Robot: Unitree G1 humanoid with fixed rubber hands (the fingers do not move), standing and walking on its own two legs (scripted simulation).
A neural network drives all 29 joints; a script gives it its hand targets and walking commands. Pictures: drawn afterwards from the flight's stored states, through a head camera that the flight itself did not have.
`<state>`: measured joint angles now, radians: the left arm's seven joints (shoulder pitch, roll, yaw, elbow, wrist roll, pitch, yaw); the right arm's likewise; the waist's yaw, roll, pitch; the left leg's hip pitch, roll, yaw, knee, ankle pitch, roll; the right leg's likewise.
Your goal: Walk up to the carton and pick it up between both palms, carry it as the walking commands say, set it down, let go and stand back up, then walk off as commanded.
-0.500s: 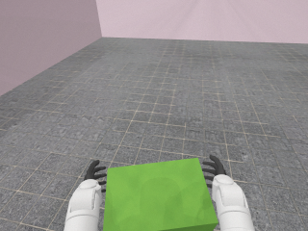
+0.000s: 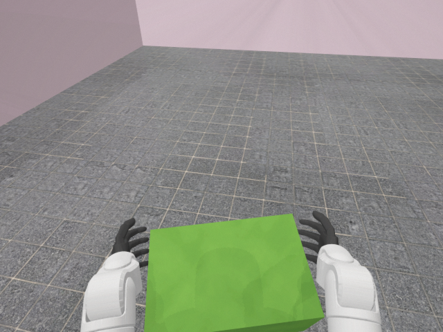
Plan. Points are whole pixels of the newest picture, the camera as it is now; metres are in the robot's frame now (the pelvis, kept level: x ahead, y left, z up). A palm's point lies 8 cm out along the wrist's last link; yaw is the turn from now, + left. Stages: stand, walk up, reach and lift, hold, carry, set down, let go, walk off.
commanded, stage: carry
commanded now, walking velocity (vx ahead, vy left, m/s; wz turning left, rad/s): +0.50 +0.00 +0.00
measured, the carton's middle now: (228, 281) +0.27 -0.01 -0.01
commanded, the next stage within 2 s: none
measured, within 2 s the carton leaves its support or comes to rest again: neither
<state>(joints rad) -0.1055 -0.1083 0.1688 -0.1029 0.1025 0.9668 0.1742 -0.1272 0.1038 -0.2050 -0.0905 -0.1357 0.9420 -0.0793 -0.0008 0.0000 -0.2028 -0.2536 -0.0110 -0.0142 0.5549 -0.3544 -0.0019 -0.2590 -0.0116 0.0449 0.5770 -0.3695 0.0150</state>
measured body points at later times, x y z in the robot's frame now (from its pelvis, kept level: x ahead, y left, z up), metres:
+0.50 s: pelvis +0.23 +0.00 +0.01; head +0.20 +0.00 +0.46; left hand +0.49 +0.15 +0.08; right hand +0.44 -0.20 +0.08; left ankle +0.17 +0.09 -0.73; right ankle +0.25 -0.10 -0.69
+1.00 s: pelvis +0.51 -0.03 +0.02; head +0.49 -0.04 +0.47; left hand +0.74 +0.16 +0.10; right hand +0.77 -0.20 +0.10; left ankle +0.65 +0.10 -0.69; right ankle +0.46 -0.12 -0.73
